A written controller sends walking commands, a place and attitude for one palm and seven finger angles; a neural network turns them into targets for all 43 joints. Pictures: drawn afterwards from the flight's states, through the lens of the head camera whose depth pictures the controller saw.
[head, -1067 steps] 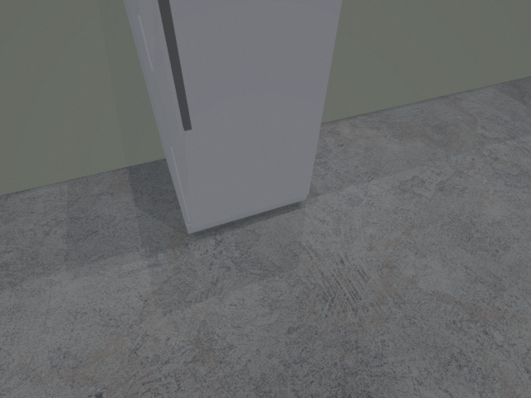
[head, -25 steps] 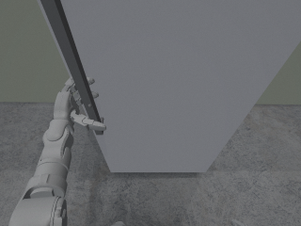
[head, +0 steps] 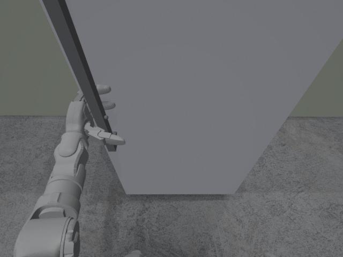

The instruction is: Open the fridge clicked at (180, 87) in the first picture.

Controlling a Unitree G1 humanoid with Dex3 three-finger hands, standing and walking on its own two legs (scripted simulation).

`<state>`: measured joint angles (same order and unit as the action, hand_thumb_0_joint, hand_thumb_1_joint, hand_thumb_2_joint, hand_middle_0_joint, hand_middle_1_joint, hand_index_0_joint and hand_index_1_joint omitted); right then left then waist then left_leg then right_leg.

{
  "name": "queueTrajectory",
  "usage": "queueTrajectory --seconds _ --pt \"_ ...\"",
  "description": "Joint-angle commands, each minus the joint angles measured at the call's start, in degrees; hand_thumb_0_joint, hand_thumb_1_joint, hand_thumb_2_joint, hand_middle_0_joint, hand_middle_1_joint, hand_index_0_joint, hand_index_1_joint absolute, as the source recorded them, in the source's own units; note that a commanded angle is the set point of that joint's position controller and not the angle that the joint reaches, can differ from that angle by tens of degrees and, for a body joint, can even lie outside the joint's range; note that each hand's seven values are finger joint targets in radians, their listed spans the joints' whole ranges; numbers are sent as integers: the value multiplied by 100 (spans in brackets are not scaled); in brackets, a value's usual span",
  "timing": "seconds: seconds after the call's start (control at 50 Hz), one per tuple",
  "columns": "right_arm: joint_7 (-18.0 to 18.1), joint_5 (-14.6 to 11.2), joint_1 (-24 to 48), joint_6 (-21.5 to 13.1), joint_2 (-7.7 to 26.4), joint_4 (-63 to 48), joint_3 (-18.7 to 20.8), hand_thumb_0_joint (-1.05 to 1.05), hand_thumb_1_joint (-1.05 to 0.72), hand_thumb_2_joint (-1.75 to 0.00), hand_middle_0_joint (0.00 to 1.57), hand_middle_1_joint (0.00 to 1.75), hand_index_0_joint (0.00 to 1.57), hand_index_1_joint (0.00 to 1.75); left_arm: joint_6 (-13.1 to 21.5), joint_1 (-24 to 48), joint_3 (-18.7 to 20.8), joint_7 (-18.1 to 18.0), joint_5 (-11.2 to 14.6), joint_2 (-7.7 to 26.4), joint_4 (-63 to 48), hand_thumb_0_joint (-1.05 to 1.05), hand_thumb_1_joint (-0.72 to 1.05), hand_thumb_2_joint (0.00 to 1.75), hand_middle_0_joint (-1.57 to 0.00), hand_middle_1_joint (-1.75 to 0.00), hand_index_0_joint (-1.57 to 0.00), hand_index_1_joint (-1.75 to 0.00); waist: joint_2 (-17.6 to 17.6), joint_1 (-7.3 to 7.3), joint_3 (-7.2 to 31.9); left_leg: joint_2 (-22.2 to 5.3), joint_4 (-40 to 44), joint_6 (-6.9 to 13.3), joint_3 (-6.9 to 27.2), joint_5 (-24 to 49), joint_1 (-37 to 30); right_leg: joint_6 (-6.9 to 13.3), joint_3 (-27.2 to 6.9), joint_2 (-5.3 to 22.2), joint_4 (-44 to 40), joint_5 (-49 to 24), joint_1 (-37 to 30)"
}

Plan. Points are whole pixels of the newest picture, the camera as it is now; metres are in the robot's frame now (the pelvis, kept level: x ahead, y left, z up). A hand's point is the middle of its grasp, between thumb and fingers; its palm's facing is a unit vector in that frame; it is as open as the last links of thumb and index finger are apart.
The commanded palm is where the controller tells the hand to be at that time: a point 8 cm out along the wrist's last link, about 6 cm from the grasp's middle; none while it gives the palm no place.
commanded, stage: slide the fingers in behind the handle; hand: left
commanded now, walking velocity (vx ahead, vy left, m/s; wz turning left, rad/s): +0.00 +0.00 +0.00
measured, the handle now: (94, 89) +0.47 +0.19 +0.14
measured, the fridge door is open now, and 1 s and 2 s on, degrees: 0 0 0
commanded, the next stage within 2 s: grip the handle and tug to test in 0.20 s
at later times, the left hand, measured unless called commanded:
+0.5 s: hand (105, 116) +0.42 +0.16 +0.09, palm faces +0.01 -1.00 -0.01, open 13.0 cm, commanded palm +0.39 +0.21 +0.10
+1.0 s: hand (106, 116) +0.42 +0.16 +0.09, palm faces +0.03 -1.00 -0.01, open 5.6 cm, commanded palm +0.39 +0.21 +0.10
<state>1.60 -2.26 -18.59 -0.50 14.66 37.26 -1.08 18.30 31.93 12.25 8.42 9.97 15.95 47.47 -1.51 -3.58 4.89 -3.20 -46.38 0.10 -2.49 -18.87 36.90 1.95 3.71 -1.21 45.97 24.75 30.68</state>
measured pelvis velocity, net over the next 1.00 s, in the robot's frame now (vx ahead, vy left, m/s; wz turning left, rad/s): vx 0.01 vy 0.01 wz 0.00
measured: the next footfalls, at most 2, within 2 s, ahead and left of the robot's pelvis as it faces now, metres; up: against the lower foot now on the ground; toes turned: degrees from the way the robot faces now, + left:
none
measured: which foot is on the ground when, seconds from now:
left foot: down 0.00-1.00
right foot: down 0.00-1.00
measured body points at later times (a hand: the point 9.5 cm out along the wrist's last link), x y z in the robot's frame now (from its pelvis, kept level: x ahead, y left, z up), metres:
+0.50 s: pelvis +0.00 +0.01 +0.00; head +0.05 +0.01 +0.45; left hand +0.42 +0.22 +0.09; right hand +0.08 -0.25 -0.11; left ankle +0.04 +0.12 -0.70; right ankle -0.02 -0.10 -0.70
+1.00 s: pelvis +0.01 +0.01 +0.00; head +0.05 +0.00 +0.45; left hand +0.41 +0.22 +0.10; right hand +0.09 -0.25 -0.12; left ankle +0.04 +0.12 -0.70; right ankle -0.02 -0.10 -0.70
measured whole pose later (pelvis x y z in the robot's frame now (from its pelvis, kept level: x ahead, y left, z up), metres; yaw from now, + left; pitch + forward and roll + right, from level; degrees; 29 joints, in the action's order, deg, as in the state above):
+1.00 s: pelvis +0.01 +0.01 +0.00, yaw +0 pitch +10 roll -1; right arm 1.1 -2.0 -18.3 -0.5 14.6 37.1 -0.7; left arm 17.7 30.4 11.0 6.1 9.6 14.6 44.6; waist -1.6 -3.2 5.2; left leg -2.8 -46.5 0.5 -2.7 -19.5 36.6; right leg 1.5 3.3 -0.9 45.7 25.1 30.2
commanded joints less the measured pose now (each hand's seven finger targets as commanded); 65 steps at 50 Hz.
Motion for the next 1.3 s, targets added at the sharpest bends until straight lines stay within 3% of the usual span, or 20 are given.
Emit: queueTrajectory --seconds 0.0,0.04,0.1,0.2,0.28,0.36,0.42,0.44,0.52,0.58,0.62,0.66,0.74,0.84,0.88,1.02,1.08,1.12,1.22,1.28 --pt "85 -34 -133 -202 799 -597 314 0 -90 -90 20 30 20 30 350 2552 209 16 78 1124 -1144 0 -50 30 -30 -120 -30 -120 162 -91 1671 299 419 224 256 831 -1477 -174 -332 -90 -831 -1843 -81" --pt "100 -20 -176 -190 813 -579 326 0 -90 -90 20 30 20 30 387 2670 312 -1 32 1303 -1182 0 -50 30 -30 -120 -30 -120 70 -92 1789 301 375 229 259 901 -1503 -158 -346 -86 -794 -1869 -126" --pt "74 -31 -142 -201 781 -606 301 0 -90 -90 20 30 20 30 385 2565 82 33 52 987 -1094 0 -50 30 -30 -120 -30 -120 -51 -110 1740 293 399 209 273 879 -1589 -150 -303 -105 -790 -1810 25" --pt "47 -29 -168 -216 799 -602 353 0 -90 -90 20 30 20 30 416 2570 -25 -7 63 816 -1267 0 -50 30 -30 -120 -30 -120 -72 -114 1851 254 383 184 323 1023 -1830 -137 -224 -138 -737 -1808 191" --pt "61 -11 -199 -207 825 -567 349 0 -90 -90 20 30 20 30 395 2644 197 -81 8 1087 -1149 0 -50 30 -30 -120 -30 -120 75 -110 1779 266 395 206 309 906 -1668 -151 -259 -126 -765 -1745 120" --pt "34 -11 -160 -209 800 -642 350 0 -90 -90 20 30 20 30 407 2288 148 -53 21 972 -1403 0 -31 38 -32 -123 -32 -123 -135 8 1997 266 367 187 306 1276 -1860 -115 -230 -136 -681 -2053 0" --pt "50 -30 -128 -175 805 -642 325 0 -90 -90 20 30 20 30 328 2429 93 -26 50 965 -1311 0 -17 44 -33 -125 -33 -125 32 -104 1649 263 424 193 292 987 -1630 -141 -233 -134 -765 -1855 66" --pt "59 -18 -158 -180 816 -641 333 0 -90 -90 20 30 20 30 360 2457 222 -54 51 1089 -1358 0 -13 46 -34 -125 -34 -125 16 -53 1690 270 414 199 312 1055 -1652 -119 -227 -137 -742 -1881 11" --pt "24 -17 -126 -212 779 -689 350 0 -90 -90 20 30 20 30 372 2220 -5 -68 43 758 -1628 0 6 54 -36 -128 -36 -128 -160 -16 1941 239 419 154 342 1277 -1985 -104 -165 -154 -685 -1950 81" --pt "24 -12 -127 -197 810 -660 356 0 -90 -90 20 30 20 30 342 2142 90 -147 1 880 -1509 0 20 60 -38 -130 -38 -130 -49 -19 1787 231 439 154 357 1165 -1869 -111 -170 -152 -700 -1841 130" --pt "14 -12 -104 -202 786 -662 353 0 -90 -90 20 30 20 30 327 2247 -79 -152 -15 705 -1584 0 29 64 -38 -131 -38 -131 -85 -77 1755 238 427 164 347 1149 -1912 -113 -177 -149 -729 -1853 166" --pt "30 -5 -134 -195 815 -652 357 0 -90 -90 20 30 20 30 327 2206 53 -171 -27 870 -1552 0 39 68 -40 -133 -40 -133 59 -51 1829 233 419 170 359 1278 -1894 -111 -174 -147 -694 -1980 67" --pt "17 -1 -106 -212 794 -685 352 0 -90 -90 20 30 20 30 341 2192 -140 -147 -10 647 -1703 0 57 76 -42 -135 -42 -135 -116 -59 1845 244 403 167 355 1339 -1978 -98 -165 -144 -695 -1991 80" --pt "27 5 -137 -207 819 -640 368 0 -90 -90 20 30 20 30 339 2216 -26 -180 -33 797 -1585 0 81 86 -44 -139 -44 -139 92 -70 1809 244 398 179 363 1221 -1894 -110 -176 -147 -713 -1926 75" --pt "20 -6 -93 -211 787 -642 357 0 -90 -90 20 30 20 30 347 2315 -163 -156 -28 649 -1651 0 90 90 -45 -140 -45 -140 -53 -107 1827 244 411 174 335 1235 -1962 -124 -186 -136 -721 -1972 122" --pt "20 -11 -96 -210 785 -628 360 0 -90 -90 20 30 20 30 329 2273 -203 -97 -6 614 -1661 0 90 90 -45 -140 -45 -140 -74 -101 1862 256 385 184 324 1319 -1973 -122 -203 -135 -725 -2102 79" --pt "27 -3 -125 -192 803 -612 371 0 -90 -90 20 30 20 30 342 2162 -13 -102 -23 837 -1630 0 90 90 -45 -140 -45 -140 21 -54 1886 260 372 189 316 1399 -1902 -127 -225 -128 -704 -2229 -29" --pt "15 -6 -104 -195 785 -646 362 0 -90 -90 20 30 20 30 337 2121 -112 -76 4 709 -1737 0 90 90 -45 -140 -45 -140 -38 -46 1909 261 384 183 319 1416 -1941 -121 -206 -129 -701 -2232 -31" --pt "44 -9 -99 -168 806 -650 350 0 -90 -90 20 30 20 30 310 2019 159 -35 45 1030 -1637 0 90 90 -45 -140 -45 -140 130 -7 1832 289 394 212 260 1284 -1706 -144 -279 -116 -758 -2286 -224" --pt "45 -19 -54 -167 791 -681 333 0 -90 -90 20 30 20 30 297 1891 179 6 82 1030 -1632 0 90 90 -45 -140 -45 -140 -12 25 1772 293 402 207 241 1302 -1698 -139 -276 -113 -754 -2321 -229"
